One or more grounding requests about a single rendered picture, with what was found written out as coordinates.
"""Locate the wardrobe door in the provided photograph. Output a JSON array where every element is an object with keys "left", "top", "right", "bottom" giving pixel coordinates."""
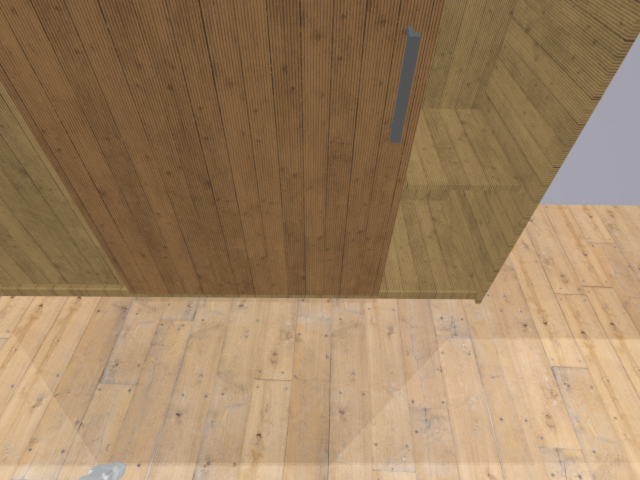
[
  {"left": 0, "top": 81, "right": 124, "bottom": 285},
  {"left": 0, "top": 0, "right": 446, "bottom": 296}
]

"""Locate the handle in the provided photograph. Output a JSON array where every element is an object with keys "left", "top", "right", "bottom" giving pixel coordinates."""
[{"left": 390, "top": 26, "right": 421, "bottom": 143}]

